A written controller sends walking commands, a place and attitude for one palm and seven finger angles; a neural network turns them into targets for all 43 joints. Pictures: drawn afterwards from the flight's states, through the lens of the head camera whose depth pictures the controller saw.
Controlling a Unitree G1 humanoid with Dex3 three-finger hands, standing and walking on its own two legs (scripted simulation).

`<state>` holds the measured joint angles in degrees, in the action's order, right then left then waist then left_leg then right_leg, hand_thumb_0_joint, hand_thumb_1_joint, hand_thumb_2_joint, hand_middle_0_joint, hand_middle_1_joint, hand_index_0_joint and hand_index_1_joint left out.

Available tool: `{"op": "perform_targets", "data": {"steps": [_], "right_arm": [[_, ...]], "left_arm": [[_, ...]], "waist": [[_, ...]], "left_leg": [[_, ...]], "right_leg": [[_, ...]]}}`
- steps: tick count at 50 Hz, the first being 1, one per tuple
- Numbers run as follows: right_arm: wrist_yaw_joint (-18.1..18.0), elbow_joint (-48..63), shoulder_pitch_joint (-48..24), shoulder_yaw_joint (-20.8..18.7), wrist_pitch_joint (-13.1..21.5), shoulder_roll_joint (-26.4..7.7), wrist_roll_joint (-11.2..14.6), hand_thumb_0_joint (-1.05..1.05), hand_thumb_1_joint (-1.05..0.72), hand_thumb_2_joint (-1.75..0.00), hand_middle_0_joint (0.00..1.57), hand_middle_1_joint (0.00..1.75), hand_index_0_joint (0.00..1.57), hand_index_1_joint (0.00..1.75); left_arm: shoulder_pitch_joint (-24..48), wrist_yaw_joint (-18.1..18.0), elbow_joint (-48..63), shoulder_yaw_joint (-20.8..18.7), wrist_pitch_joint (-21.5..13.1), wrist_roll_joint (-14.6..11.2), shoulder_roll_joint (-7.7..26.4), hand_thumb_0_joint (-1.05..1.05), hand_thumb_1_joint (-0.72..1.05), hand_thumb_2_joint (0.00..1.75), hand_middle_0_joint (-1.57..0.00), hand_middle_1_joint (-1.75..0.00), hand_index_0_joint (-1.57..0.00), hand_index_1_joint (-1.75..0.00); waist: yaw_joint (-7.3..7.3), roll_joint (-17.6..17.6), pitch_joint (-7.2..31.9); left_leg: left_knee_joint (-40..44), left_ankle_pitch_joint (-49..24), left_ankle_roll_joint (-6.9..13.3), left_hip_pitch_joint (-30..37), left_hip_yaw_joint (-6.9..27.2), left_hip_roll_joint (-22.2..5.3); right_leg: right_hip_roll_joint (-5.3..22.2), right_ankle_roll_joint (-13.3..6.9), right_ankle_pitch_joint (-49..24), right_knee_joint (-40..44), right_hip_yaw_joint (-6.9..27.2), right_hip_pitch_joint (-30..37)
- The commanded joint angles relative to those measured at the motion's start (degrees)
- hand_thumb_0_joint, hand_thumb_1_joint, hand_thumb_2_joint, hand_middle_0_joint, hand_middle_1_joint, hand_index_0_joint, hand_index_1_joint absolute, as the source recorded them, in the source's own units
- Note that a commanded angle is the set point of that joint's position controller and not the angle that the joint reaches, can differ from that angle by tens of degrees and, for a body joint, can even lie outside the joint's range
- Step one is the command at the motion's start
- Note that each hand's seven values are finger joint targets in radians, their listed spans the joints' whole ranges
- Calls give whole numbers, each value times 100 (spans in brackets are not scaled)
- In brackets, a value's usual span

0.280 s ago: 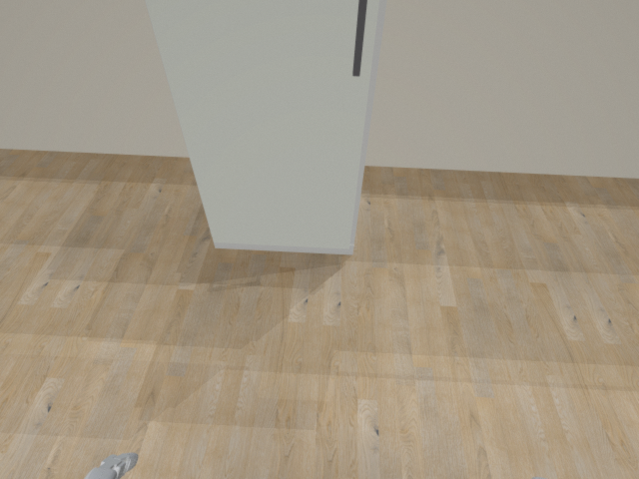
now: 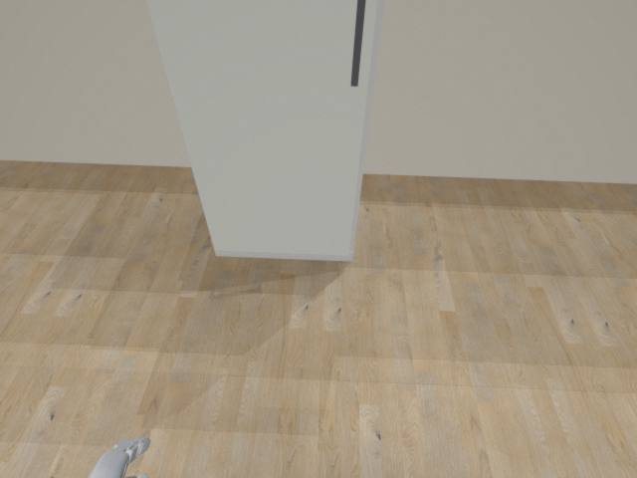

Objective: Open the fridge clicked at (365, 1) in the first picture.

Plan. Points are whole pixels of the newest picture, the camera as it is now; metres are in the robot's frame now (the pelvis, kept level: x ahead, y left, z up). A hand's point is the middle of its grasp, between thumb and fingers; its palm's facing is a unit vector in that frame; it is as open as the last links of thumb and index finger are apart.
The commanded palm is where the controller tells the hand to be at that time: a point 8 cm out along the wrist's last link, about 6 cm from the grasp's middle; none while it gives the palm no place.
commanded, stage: stand and wait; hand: right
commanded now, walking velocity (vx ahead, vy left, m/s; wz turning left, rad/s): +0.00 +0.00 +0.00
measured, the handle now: out of the picture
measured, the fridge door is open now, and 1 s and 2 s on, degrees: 0 0 0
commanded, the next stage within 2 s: look at it before walking up in 0.60 s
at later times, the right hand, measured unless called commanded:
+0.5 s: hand out of the picture +0.05 -0.23 -0.15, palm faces -0.03 +0.94 -0.35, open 7.4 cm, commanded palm none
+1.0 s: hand out of the picture +0.05 -0.23 -0.15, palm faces -0.04 +0.94 -0.33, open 7.4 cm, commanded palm none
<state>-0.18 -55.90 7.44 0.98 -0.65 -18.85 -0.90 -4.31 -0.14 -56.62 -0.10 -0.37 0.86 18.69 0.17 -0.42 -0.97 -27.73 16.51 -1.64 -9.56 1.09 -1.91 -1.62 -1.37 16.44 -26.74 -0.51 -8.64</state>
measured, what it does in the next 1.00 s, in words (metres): stands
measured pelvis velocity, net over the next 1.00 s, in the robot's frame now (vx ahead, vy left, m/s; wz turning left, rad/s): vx -0.02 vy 0.02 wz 0.01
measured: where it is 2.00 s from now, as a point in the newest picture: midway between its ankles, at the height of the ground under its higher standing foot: outside the picture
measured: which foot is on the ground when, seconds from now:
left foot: down 0.00-1.00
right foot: down 0.00-1.00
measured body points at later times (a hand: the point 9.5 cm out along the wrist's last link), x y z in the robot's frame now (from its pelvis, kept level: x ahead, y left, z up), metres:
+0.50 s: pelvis -0.02 +0.01 +0.01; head -0.02 +0.02 +0.45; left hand +0.05 +0.31 -0.13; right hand +0.05 -0.28 -0.12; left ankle -0.02 +0.14 -0.74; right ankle -0.02 -0.10 -0.74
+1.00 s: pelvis -0.02 +0.02 +0.01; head -0.02 +0.02 +0.46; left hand +0.05 +0.31 -0.13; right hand +0.05 -0.28 -0.13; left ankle -0.02 +0.14 -0.74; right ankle -0.02 -0.10 -0.74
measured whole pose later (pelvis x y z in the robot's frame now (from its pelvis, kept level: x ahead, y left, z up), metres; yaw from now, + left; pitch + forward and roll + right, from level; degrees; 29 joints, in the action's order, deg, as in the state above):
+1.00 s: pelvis -0.02 +0.02 +0.01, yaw +0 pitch -2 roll +0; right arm 0.1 -61.7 8.1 0.6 0.1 -19.3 -0.9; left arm -6.9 0.0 -63.7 -0.1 -0.4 0.5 19.4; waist -0.3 -0.2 -2.0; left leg -22.4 11.5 -0.3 -9.1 0.8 -0.2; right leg 0.1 0.2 11.7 -21.7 -0.3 -8.2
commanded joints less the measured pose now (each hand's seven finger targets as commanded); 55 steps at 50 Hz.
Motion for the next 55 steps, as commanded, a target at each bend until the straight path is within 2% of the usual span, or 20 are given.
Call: {"op": "perform_targets", "data": {"steps": [1,3,8,16,23,34,43,51,55], "right_arm": [[-73,352,-249,-327,176,-1227,18,0,-90,-90,20,30,20,30],[-69,294,-248,-318,172,-1215,21,0,-90,-90,20,30,20,30],[-56,159,-217,-311,183,-1220,30,0,-90,-90,20,30,20,30],[-52,-33,-189,-305,201,-1242,33,0,-90,-90,20,30,20,30],[-44,-131,-222,-298,199,-1244,31,0,-90,-90,20,30,20,30],[-44,-177,-224,-293,224,-1245,29,0,-90,-90,20,30,20,30],[-45,-197,-214,-296,228,-1229,23,0,-90,-90,20,30,20,30],[-46,-216,-181,-293,246,-1235,24,0,-90,-90,20,30,20,30],[-41,-233,-182,-282,232,-1228,28,0,-90,-90,20,30,20,30]], "left_arm": [[269,-77,316,-270,-157,-8,1225,0,90,90,-20,-30,-20,-30],[249,-78,264,-258,-163,-9,1213,0,90,90,-20,-30,-20,-30],[241,-75,126,-242,-147,-21,1208,0,90,90,-20,-30,-20,-30],[125,-65,-88,-215,-145,-40,1246,0,90,90,-20,-30,-20,-30],[51,-49,-241,-202,-139,-31,1249,0,90,90,-20,-30,-20,-30],[-8,-46,-317,-198,-156,-31,1242,0,90,90,-20,-30,-20,-30],[25,-47,-339,-200,-159,-33,1232,0,90,90,-20,-30,-20,-30],[11,-54,-332,-202,-162,-48,1245,0,90,90,-20,-30,-20,-30],[57,-55,-336,-200,-166,-43,1252,0,90,90,-20,-30,-20,-30]], "waist": [[-20,10,461],[-21,83,456],[-17,0,352],[-4,-70,303],[-9,-14,132],[-16,-117,219],[-13,-15,165],[-18,-55,332],[-18,64,279]], "left_leg": [[377,-1681,342,111,376,-451],[425,-1593,336,153,383,-456],[598,-1369,350,101,481,-476],[766,-1128,360,135,537,-483],[929,-590,352,-5,599,-471],[976,-717,356,-6,624,-486],[998,-771,352,-35,627,-477],[969,-1096,351,86,607,-481],[971,-1081,341,72,588,-473]], "right_leg": [[745,-119,-1804,437,521,165],[754,-118,-1703,514,528,145],[747,-95,-1320,598,551,109],[773,-75,-1110,727,601,70],[762,-49,-734,863,640,-51],[787,-29,-875,874,629,35],[801,-23,-897,901,632,32],[829,-23,-1117,850,621,148],[837,-23,-1086,915,621,152]]}}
